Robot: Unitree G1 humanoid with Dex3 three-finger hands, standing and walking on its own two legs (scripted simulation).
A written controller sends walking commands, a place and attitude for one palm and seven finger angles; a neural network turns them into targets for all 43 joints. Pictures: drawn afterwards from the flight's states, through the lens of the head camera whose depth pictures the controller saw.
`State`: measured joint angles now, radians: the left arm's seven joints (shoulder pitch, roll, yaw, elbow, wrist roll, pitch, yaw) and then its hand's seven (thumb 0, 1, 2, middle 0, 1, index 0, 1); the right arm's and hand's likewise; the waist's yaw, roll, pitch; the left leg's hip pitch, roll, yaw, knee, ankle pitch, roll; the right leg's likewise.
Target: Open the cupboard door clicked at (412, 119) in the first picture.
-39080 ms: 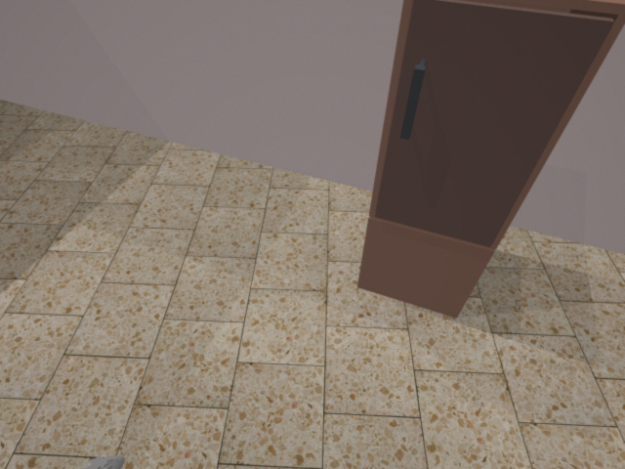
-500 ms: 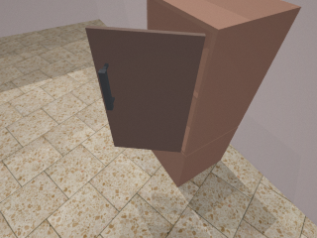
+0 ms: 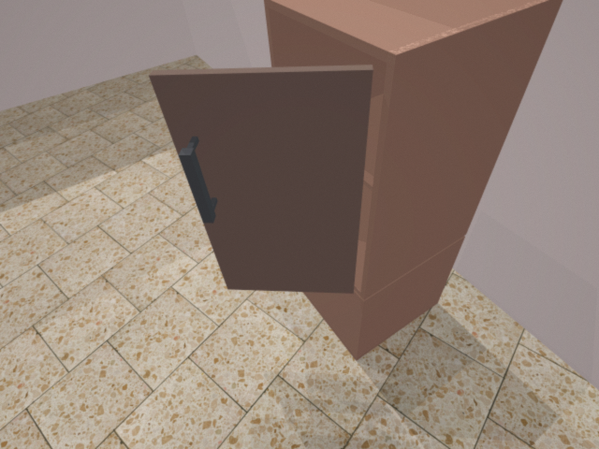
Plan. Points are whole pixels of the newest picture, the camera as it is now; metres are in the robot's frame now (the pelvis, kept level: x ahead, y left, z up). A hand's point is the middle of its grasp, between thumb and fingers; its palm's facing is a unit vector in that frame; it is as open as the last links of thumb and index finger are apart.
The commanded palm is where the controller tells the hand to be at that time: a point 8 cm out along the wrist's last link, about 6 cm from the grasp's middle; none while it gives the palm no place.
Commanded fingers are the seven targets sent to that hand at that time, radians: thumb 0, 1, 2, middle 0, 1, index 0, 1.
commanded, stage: look again from close up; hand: left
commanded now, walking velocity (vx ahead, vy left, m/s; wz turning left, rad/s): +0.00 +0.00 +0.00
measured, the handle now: (201, 181) +0.55 +0.21 +0.06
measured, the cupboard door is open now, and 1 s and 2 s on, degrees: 53 53 53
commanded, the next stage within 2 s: raise the hand with hooked fingers in 0.16 s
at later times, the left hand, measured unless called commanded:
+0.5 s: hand (180, 379) +0.21 +0.18 +0.00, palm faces +0.19 -0.98 -0.04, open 7.7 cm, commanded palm +0.12 +0.23 -0.05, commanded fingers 0.00 0.60 0.77 -0.22 -0.50 -0.22 -0.50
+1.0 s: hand (154, 392) +0.20 +0.21 -0.01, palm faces -0.05 -1.00 -0.05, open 10.5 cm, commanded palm +0.16 +0.27 +0.00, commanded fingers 0.00 0.01 0.52 -0.26 -0.87 -0.26 -0.87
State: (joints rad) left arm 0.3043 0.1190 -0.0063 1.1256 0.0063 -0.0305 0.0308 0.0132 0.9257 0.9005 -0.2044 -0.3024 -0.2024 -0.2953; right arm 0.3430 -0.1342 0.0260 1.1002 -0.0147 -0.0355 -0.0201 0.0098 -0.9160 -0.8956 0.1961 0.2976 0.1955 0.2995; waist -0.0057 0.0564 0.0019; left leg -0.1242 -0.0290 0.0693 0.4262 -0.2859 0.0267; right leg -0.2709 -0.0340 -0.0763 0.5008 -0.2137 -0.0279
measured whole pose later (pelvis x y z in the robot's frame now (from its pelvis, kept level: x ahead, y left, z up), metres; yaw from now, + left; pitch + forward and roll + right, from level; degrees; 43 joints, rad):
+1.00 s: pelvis -0.02 +0.00 -0.06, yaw +2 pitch +11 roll -2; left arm 0.34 0.28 0.22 0.02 -0.31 -0.32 -0.39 0.01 0.23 0.62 -0.25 -0.73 -0.25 -0.72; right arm 0.24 -0.18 0.07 0.56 0.03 -0.22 -0.03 0.02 -0.91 -0.90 0.20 0.30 0.20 0.30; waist 0.00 0.03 -0.09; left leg -0.69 0.01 0.00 1.04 -0.54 0.02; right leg -0.76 -0.03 -0.13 0.96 -0.40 -0.04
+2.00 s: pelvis +0.01 +0.01 -0.02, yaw +1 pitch +5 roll -1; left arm -0.11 0.46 0.45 0.42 -0.36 -0.15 -0.55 -0.01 -0.50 0.30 -0.30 -1.20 -0.30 -1.20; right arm 0.30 -0.30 0.06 0.59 0.05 -0.22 -0.08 0.02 -0.91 -0.90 0.20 0.30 0.20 0.30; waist 0.00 0.03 -0.05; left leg -0.38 0.00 0.03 0.71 -0.42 0.03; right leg -0.47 -0.02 -0.10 0.67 -0.29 -0.02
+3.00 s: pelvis -0.01 +0.00 -0.03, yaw +0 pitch +9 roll +0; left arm -0.43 0.53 0.48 0.80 -0.28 -0.24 -0.56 -0.01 -0.50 0.30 -0.31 -1.20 -0.30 -1.20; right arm 0.34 -0.31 0.05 0.60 0.04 -0.15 -0.08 0.01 -0.91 -0.90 0.20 0.30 0.20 0.30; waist -0.05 0.01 -0.05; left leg -0.48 0.01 0.04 0.75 -0.42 0.02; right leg -0.58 -0.01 -0.09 0.71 -0.28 -0.04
